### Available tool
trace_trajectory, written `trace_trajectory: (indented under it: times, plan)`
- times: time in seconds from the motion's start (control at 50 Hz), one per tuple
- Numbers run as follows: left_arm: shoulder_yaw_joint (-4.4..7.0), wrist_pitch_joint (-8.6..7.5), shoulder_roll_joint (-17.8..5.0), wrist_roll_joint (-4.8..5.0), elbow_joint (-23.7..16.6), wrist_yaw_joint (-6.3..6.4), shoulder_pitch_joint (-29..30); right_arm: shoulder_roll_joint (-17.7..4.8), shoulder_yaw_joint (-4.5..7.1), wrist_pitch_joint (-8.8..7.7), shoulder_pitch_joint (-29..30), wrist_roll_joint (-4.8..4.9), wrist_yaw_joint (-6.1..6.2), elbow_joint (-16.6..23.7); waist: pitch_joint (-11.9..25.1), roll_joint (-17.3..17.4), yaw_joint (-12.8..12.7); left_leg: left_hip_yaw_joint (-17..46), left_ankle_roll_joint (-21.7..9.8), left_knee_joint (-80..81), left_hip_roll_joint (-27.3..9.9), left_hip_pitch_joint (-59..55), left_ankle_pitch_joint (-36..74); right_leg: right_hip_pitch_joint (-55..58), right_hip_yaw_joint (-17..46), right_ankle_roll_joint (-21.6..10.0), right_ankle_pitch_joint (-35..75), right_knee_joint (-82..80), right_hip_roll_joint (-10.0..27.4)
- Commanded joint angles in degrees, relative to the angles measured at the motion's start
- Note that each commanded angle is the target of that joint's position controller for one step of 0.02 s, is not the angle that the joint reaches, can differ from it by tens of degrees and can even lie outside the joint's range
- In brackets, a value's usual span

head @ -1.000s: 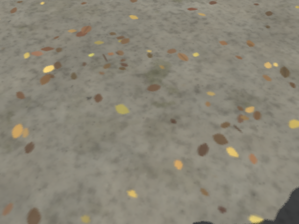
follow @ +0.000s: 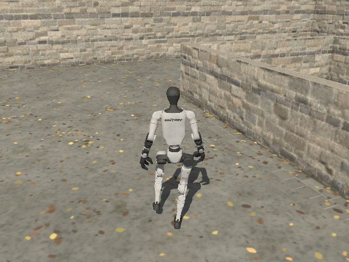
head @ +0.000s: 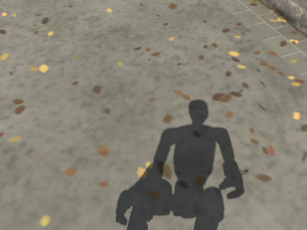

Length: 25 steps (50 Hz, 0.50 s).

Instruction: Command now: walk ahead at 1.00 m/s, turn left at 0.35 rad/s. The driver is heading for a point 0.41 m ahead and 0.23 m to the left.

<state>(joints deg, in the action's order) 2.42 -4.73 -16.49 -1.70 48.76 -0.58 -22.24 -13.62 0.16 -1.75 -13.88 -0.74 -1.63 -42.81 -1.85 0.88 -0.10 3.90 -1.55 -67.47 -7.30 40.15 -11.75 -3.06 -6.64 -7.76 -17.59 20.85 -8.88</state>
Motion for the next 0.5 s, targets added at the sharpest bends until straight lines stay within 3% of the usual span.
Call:
trace_trajectory:
  times: [0.02, 0.08, 0.1, 0.14, 0.16, 0.18, 0.2, 0.22, 0.24, 0.26, 0.28, 0.3, 0.32, 0.36, 0.38, 0.42, 0.44, 0.48, 0.5]
  plan:
    - [0.85, -3.17, -4.3, 0.68, -3.4, -0.63, 3.7, -4.2, 1.17, -0.18, 3.6, 0.62, -0.98, 2.8, -6.3, -1.0, 0.5, -3.6, -1.9, 12.4, 0.3, -2.5, 12.8, -9.8, 1.6, 0.6, 28.4, -15.9, 12.9]
    - [0.44, -4.14, -5.3, 1.3, -2.6, -0.06, 2.1, -3.0, 0.66, -0.71, 7.4, 1.26, -2.09, 3.0, -3.6, -1.0, -1.0, -9.9, -4.3, 23.6, 3.9, -8.2, 23.7, -3.9, -3.6, 3.5, 43.0, -18.4, 13.4]
    - [0.38, -4.46, -6.1, 1.41, -2.2, 0.3, 1.0, -2.7, 0.49, -1.04, 8.3, 0.91, -2.35, 3.7, -4.6, -2.7, -0.6, -10.9, -5.3, 26.8, 4.2, -8.7, 25.2, -1.1, -4.5, 4.5, 53.2, -16.5, 15.5]
    - [0.84, -3.48, -8.3, 0.87, -1.6, 1.88, -0.1, -5.2, 1.14, -0.96, 7.0, -0.06, -2.32, 2.8, -1.8, -5.1, 0.7, -14.4, -6.8, 29.7, 8.8, -10.6, 21.1, 8.2, -6.0, 6.5, 72.7, -9.9, 16.9]
    - [1.33, -2.44, -10.0, 0.18, -2.0, 2.83, 0.6, -7.2, 1.78, -0.63, 3.4, -0.07, -2.14, 1.6, 1.4, -6.8, 3.0, -15.3, -7.3, 29.9, 11.4, -14.7, 16.6, 11.1, -5.9, 7.1, 80.2, -4.2, 17.9]
    - [1.81, -1.13, -11.4, -0.6, -2.6, 3.56, 2.3, -9.6, 2.79, -0.38, -4.9, -0.09, -1.93, -0.5, 5.4, -7.7, 7.7, -15.4, -8.3, 29.1, 13.8, -22.5, 12.3, 11.2, -5.9, 7.3, 86.9, 7.3, 18.9]
    - [2.33, 0.06, -12.9, -1.3, -3.9, 3.86, 6.0, -12.2, 4.25, -0.13, -17.6, -0.04, -1.44, -4.2, 10.4, -7.9, 14.0, -12.7, -10.2, 28.9, 14.3, -34.3, 7.8, 6.9, -4.9, 7.0, 86.3, 23.4, 19.5]
    - [2.68, 0.67, -13.4, -1.04, -4.6, 3.44, 10.2, -14.8, 6.04, 0.26, -27.4, 0.07, -0.44, -6.5, 12.0, -4.0, 20.2, -6.9, -14.0, 33.7, 11.6, -44.9, 3.9, -2.8, -6.1, 6.7, 66.1, 48.6, 15.0]
    - [0.03, -0.91, -2.8, -1.94, -7.1, 1.94, 12.3, -17.1, 7.04, 1.28, -23.1, 1.15, 0.35, -7.1, 7.2, 13.9, 12.9, 4.8, -16.0, 28.9, 4.7, -54.4, 12.0, -27.9, -2.3, 7.4, -6.4, 72.0, 3.5]
    - [-1.32, -2.19, -1.6, 0.89, -12.3, 1.28, 4.1, -21.7, 7.61, 1.27, -17.0, -0.76, 0.52, -3.9, 19.2, 17.3, 5.3, 36.5, -29.0, 41.7, -7.5, -66.2, 2.9, -44.9, 9.8, 8.9, -12.8, 82.7, 2.4]
    - [-1.89, -3.33, -4.6, 0.11, -11.8, 1.32, 7.4, -16.3, 7.07, 1.04, -13.8, -0.8, 1.16, -1.5, 15.4, 2.1, 6.9, 40.6, -26.4, 51.0, -9.4, -60.8, -0.3, -46.7, 12.8, 7.1, -6.3, 77.4, 6.4]
    - [-1.76, -3.58, -5.6, 0.46, -11.1, 1.16, 7.8, -12.1, 5.81, 0.8, -10.9, -0.57, 1.69, -2.4, 5.2, -5.6, 2.6, 33.3, -22.6, 52.0, -8.6, -47.5, 7.5, -43.5, 12.0, 6.9, -1.5, 69.3, 9.5]
    - [-1.88, -2.78, -4.8, -0.28, -11.1, 1.34, 8.4, -10.1, 5.07, 0.18, -8.5, -0.36, 1.69, -2.8, 0.7, -8.7, -0.5, 26.3, -20.0, 51.0, -6.5, -37.1, 19.9, -38.7, 10.9, 7.6, -1.4, 63.9, 11.7]
    - [-2.13, 0.7, -4.4, -1.26, -10.3, 1.19, 6.7, -9.1, 4.04, -1.82, -7.1, 0.37, 1.34, -2.6, -1.5, -9.0, -3.1, 15.2, -16.7, 51.8, -2.1, -23.6, 37.8, -28.7, 9.4, 9.1, -2.7, 54.8, 13.6]
    - [-0.48, -0.54, -6.9, 3.34, -11.6, 1.15, 8.7, -5.4, 2.93, -3.66, -1.9, 1.64, 0.59, 0.2, -1.1, -4.4, -3.0, 13.0, -15.7, 53.0, 0.3, -21.5, 35.6, -28.0, 10.6, 9.3, -1.8, 50.5, 13.9]
    - [-1.29, -1.29, -3.8, 1.91, -14.0, 1.57, 14.5, -8.9, 3.71, -4.81, -2.1, 2.29, 1.36, -0.7, -0.7, -2.4, -1.9, 5.9, -12.8, 52.1, 5.1, -19.2, 45.2, -26.4, 6.9, 10.1, 4.3, 36.1, 12.5]
    - [-1.99, -1.59, -1.6, 1.36, -14.8, 1.5, 17.4, -9.8, 3.97, -4.42, -3.7, 2.35, 2.18, -1.3, 0.6, -2.2, -0.4, 2.9, -10.6, 50.9, 7.4, -19.7, 46.1, -24.2, 5.4, 10.4, 9.5, 27.5, 11.0]
    - [-2.23, -2.05, 0.1, 1.23, -15.0, 0.89, 21.7, -10.3, 4.19, -2.95, -9.9, 2.13, 3.66, -3.2, 4.5, -0.4, 4.3, 1.7, -6.6, 48.8, 8.9, -25.9, 42.4, -21.6, 3.7, 10.6, 24.9, 14.5, 6.8]
    - [-1.89, -2.18, -0.4, 1.52, -15.2, 0.38, 23.0, -10.2, 4.17, -2.23, -11.7, 2.06, 4.17, -3.9, 5.5, 1.3, 5.4, 2.4, -5.3, 48.1, 8.2, -28.5, 39.4, -20.7, 3.7, 10.4, 30.1, 10.8, 5.6]
